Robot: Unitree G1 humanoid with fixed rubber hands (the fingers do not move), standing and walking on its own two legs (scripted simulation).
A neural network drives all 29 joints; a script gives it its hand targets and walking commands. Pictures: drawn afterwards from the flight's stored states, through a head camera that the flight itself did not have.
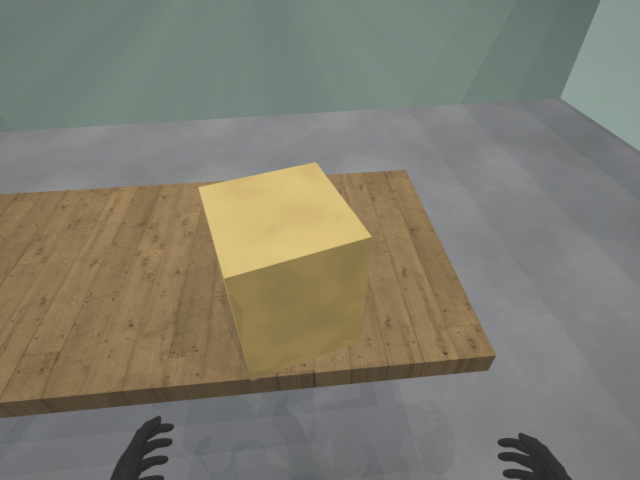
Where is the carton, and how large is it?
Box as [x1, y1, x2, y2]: [198, 162, 371, 380]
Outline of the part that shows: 315,162 198,187 251,380 360,341 371,236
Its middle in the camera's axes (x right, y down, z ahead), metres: -0.06 +0.05 +0.64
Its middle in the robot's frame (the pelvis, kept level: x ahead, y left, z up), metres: +0.47 +0.07 +0.01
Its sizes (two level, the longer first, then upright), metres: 0.210 0.200 0.250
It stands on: a table, 0.66 m high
